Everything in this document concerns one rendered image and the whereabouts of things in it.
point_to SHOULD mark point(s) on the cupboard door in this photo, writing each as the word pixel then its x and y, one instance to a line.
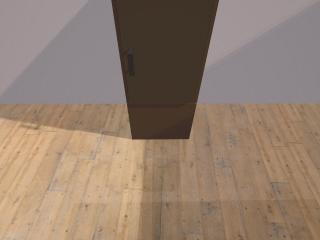
pixel 168 39

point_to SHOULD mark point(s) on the handle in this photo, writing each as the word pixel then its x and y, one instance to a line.
pixel 130 58

